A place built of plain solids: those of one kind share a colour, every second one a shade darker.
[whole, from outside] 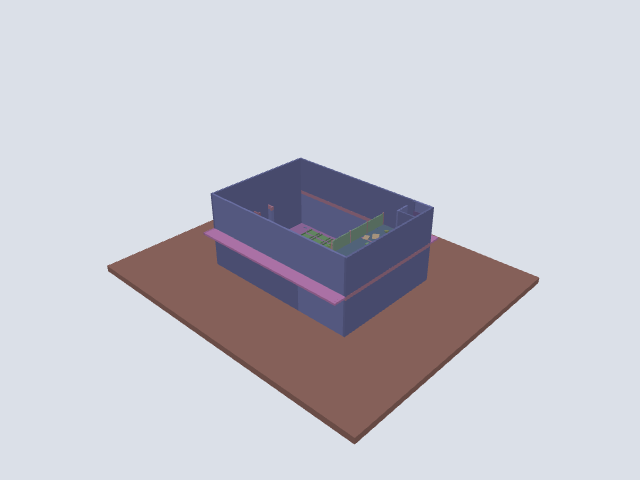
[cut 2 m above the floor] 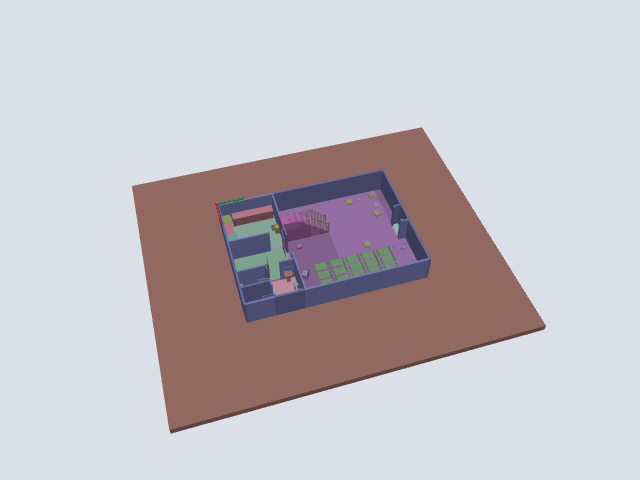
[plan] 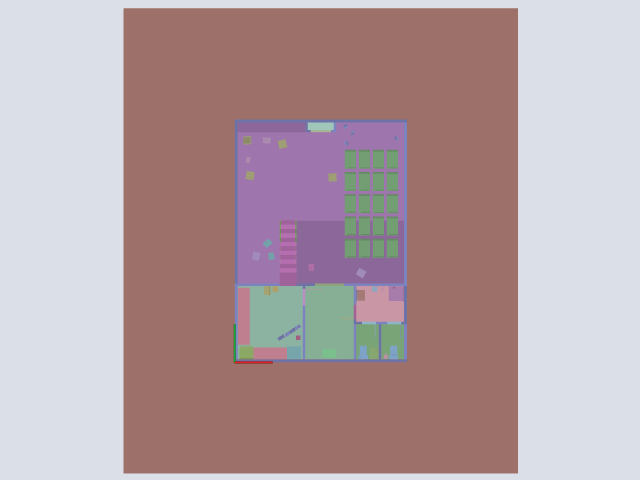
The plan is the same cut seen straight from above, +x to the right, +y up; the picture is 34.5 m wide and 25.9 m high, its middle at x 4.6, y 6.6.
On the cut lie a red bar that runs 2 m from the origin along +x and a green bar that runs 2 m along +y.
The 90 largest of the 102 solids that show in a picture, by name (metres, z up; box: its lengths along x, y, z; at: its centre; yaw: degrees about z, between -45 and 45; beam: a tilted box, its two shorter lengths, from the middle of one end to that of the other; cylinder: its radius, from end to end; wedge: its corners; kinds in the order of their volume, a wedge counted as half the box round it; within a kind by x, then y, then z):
{
 "under_1": {"box": [21.29, 25.1, 0.5], "at": [4.64, 6.55, -0.33]},
 "wall_1": {"box": [0.16, 3.96, 3.12], "at": [0.08, 2.14, 1.26]},
 "wall_2": {"box": [0.16, 12.78, 2.85], "at": [0.08, 6.55, 4.54]},
 "wall_3": {"box": [0.16, 8.69, 3.12], "at": [0.08, 8.6, 1.26]},
 "wall_4": {"box": [2.43, 0.13, 3.12], "at": [1.22, 4.18, 1.26]},
 "wall_5": {"box": [0.13, 2.91, 3.12], "at": [3.73, 1.61, 1.26]},
 "wall_6": {"box": [1.0, 0.13, 3.12], "at": [3.83, 4.18, 1.26]},
 "wall_7": {"box": [0.13, 0.4, 3.12], "at": [3.88, 12.74, 1.26]},
 "wall_8": {"box": [0.29, 0.13, 3.12], "at": [3.96, 12.47, 1.26]},
 "wall_9": {"box": [9.29, 0.16, 6.27], "at": [4.64, 0.08, 2.83]},
 "wall_10": {"box": [9.29, 0.16, 6.27], "at": [4.64, 13.02, 2.83]},
 "wall_11": {"box": [0.28, 0.13, 3.12], "at": [5.34, 12.47, 1.26]},
 "wall_12": {"box": [0.13, 0.4, 3.12], "at": [5.41, 12.74, 1.26]},
 "wall_13": {"box": [0.13, 1.9, 3.12], "at": [6.49, 1.11, 1.26]},
 "wall_14": {"box": [0.13, 1.03, 3.12], "at": [6.49, 3.6, 1.26]},
 "wall_15": {"box": [0.13, 1.31, 2.85], "at": [7.17, 0.81, 4.54]},
 "wall_16": {"box": [3.4, 0.13, 3.12], "at": [7.59, 4.18, 1.26]},
 "wall_17": {"box": [1.12, 0.13, 2.85], "at": [7.67, 1.53, 4.54]},
 "wall_18": {"box": [0.13, 1.9, 3.12], "at": [7.84, 1.11, 1.26]},
 "wall_19": {"box": [0.61, 0.13, 3.12], "at": [7.92, 2.12, 1.26]},
 "wall_20": {"box": [0.31, 0.13, 3.12], "at": [9.13, 2.12, 1.26]},
 "wall_21": {"box": [0.16, 1.31, 2.85], "at": [9.21, 0.81, 4.54]},
 "wall_22": {"box": [0.16, 1.9, 3.12], "at": [9.21, 1.11, 1.26]},
 "wall_23": {"box": [0.16, 1.93, 3.12], "at": [9.21, 3.15, 1.26]},
 "wall_24": {"box": [0.16, 11.34, 2.85], "at": [9.21, 7.27, 4.54]},
 "wall_25": {"box": [0.16, 8.69, 3.12], "at": [9.21, 8.6, 1.26]},
 "floor_prayer_hall_1": {"box": [2.27, 3.39, 0.5], "at": [1.29, 5.95, -0.25]},
 "floor_prayer_hall_2": {"box": [3.66, 0.53, 0.5], "at": [1.99, 12.68, -0.25]},
 "floor_prayer_hall_3": {"box": [8.97, 4.77, 0.5], "at": [4.64, 10.03, -0.25]},
 "floor_prayer_hall_4": {"box": [5.8, 3.39, 0.5], "at": [6.23, 5.95, -0.25]},
 "floor_prayer_hall_5": {"box": [3.66, 0.53, 0.5], "at": [7.3, 12.68, -0.25]},
 "stair_1": {"box": [0.9, 0.26, 3.23], "at": [2.88, 4.25, 1.31]},
 "stair_2": {"box": [0.9, 0.49, 3.03], "at": [2.88, 4.37, 1.22]},
 "stair_3": {"box": [0.9, 0.73, 2.83], "at": [2.88, 4.48, 1.12]},
 "stair_4": {"box": [0.9, 0.96, 2.64], "at": [2.88, 4.6, 1.02]},
 "stair_5": {"box": [0.9, 1.2, 2.44], "at": [2.88, 4.72, 0.92]},
 "stair_6": {"box": [0.9, 1.43, 2.25], "at": [2.88, 4.84, 0.82]},
 "stair_7": {"box": [0.9, 1.67, 2.06], "at": [2.88, 4.95, 0.73]},
 "stair_8": {"box": [0.9, 1.9, 1.86], "at": [2.88, 5.07, 0.63]},
 "stair_9": {"box": [0.9, 2.14, 1.67], "at": [2.88, 5.19, 0.53]},
 "stair_10": {"box": [0.9, 2.37, 1.47], "at": [2.88, 5.31, 0.43]},
 "stair_11": {"box": [0.9, 2.61, 1.27], "at": [2.88, 5.42, 0.34]},
 "stair_12": {"box": [0.9, 2.84, 1.08], "at": [2.88, 5.54, 0.24]},
 "stair_13": {"box": [0.9, 3.08, 0.89], "at": [2.88, 5.66, 0.14]},
 "stair_14": {"box": [0.9, 3.31, 0.69], "at": [2.88, 5.78, 0.04]},
 "stair_15": {"box": [0.9, 3.55, 0.49], "at": [2.88, 5.89, -0.05]},
 "floor_tea_kitchen_1": {"box": [3.51, 3.96, 0.5], "at": [1.92, 2.14, -0.25]},
 "floor_lobby_1": {"box": [2.62, 3.96, 0.5], "at": [5.11, 2.14, -0.25]},
 "upper_floor_mezzanine_1": {"box": [8.97, 2.52, 0.16], "at": [4.64, 2.86, 3.04]},
 "floor_ablutions_1": {"box": [2.58, 1.93, 0.5], "at": [7.84, 3.15, -0.25]},
 "floor_wc_1": {"box": [1.23, 1.9, 0.5], "at": [7.16, 1.11, -0.25]},
 "floor_wc_2": {"box": [1.23, 1.9, 0.5], "at": [8.52, 1.11, -0.25]},
 "upper_floor_next_1": {"box": [1.0, 12.78, 0.16], "at": [-0.5, 6.55, 3.04]},
 "counter_run_1": {"box": [0.61, 3.08, 0.78], "at": [0.47, 2.49, 0.49]},
 "counter_run_2": {"box": [0.64, 3.08, 0.038], "at": [0.49, 2.49, 0.9]},
 "yoga_mat_1": {"box": [0.61, 0.97, 0.08], "at": [6.24, 6.12, -0.04]},
 "yoga_mat_2": {"box": [0.61, 0.97, 0.08], "at": [6.24, 7.32, -0.04]},
 "yoga_mat_3": {"box": [0.61, 0.97, 0.08], "at": [6.24, 8.52, -0.04]},
 "yoga_mat_4": {"box": [0.61, 0.97, 0.08], "at": [6.24, 9.72, -0.04]},
 "yoga_mat_5": {"box": [0.61, 0.97, 0.08], "at": [6.24, 10.92, -0.04]},
 "yoga_mat_6": {"box": [0.61, 0.97, 0.08], "at": [7.0, 6.12, -0.04]},
 "yoga_mat_7": {"box": [0.61, 0.97, 0.08], "at": [7.0, 7.32, -0.04]},
 "yoga_mat_8": {"box": [0.61, 0.97, 0.08], "at": [7.0, 8.52, -0.04]},
 "yoga_mat_9": {"box": [0.61, 0.97, 0.08], "at": [7.0, 9.72, -0.04]},
 "yoga_mat_10": {"box": [0.61, 0.97, 0.08], "at": [7.0, 10.92, -0.04]},
 "yoga_mat_11": {"box": [0.61, 0.97, 0.08], "at": [7.75, 6.12, -0.04]},
 "yoga_mat_12": {"box": [0.61, 0.97, 0.08], "at": [7.75, 7.32, -0.04]},
 "yoga_mat_13": {"box": [0.61, 0.97, 0.08], "at": [7.75, 8.52, -0.04]},
 "yoga_mat_14": {"box": [0.61, 0.97, 0.08], "at": [7.75, 9.72, -0.04]},
 "yoga_mat_15": {"box": [0.61, 0.97, 0.08], "at": [7.75, 10.92, -0.04]},
 "yoga_mat_16": {"box": [0.61, 0.97, 0.08], "at": [8.5, 6.12, -0.04]},
 "yoga_mat_17": {"box": [0.61, 0.97, 0.08], "at": [8.5, 7.32, -0.04]},
 "yoga_mat_18": {"box": [0.61, 0.97, 0.08], "at": [8.5, 8.52, -0.04]},
 "yoga_mat_19": {"box": [0.61, 0.97, 0.08], "at": [8.5, 9.72, -0.04]},
 "yoga_mat_20": {"box": [0.61, 0.97, 0.08], "at": [8.5, 10.92, -0.04]},
 "fridge_1": {"box": [0.75, 0.7, 1.72], "at": [3.2, 0.52, 0.86]},
 "wall_band_1": {"box": [9.29, 0.16, 0.31], "at": [4.64, 0.08, 2.96]},
 "wall_band_2": {"box": [0.16, 8.69, 0.31], "at": [9.21, 8.6, 2.96]},
 "range_cooker_1": {"box": [0.76, 0.65, 0.94], "at": [0.63, 0.49, 0.47]},
 "stair_guard_1": {"box": [5.8, 0.08, 0.94], "at": [6.23, 4.21, 3.59]},
 "floor_mihrab_1": {"box": [1.4, 0.4, 0.5], "at": [4.64, 12.74, -0.25]},
 "stacking_chair_1": {"box": [0.42, 0.44, 0.46], "at": [1.17, 5.73, 0.23], "yaw": -16.1},
 "stacking_chair_2": {"box": [0.44, 0.42, 0.46], "at": [6.82, 4.82, 0.23], "yaw": -29.3},
 "floor_gap_hall_doorway_1": {"box": [1.56, 0.13, 0.5], "at": [5.11, 4.18, -0.25]},
 "floor_gap_mihrab_arch_1": {"box": [1.1, 0.13, 0.5], "at": [4.65, 12.47, -0.25]},
 "leaf_tea_kitchen_door_1": {"box": [0.9, 0.035, 2.18], "at": [4.25, 3.94, 1.09], "yaw": -1.0},
 "shower_1": {"box": [0.8, 0.8, 0.1], "at": [8.71, 3.71, 0.0]},
 "kitchen_bin_1": {"box": [0.31, 0.31, 0.65], "at": [2.19, 3.95, 0.33]},
 "pedestal_basin_1": {"box": [0.47, 0.58, 0.2], "at": [6.8, 3.61, 0.75]},
 "recycling_crate_1": {"box": [0.36, 0.48, 0.28], "at": [1.76, 3.87, 0.14]}
}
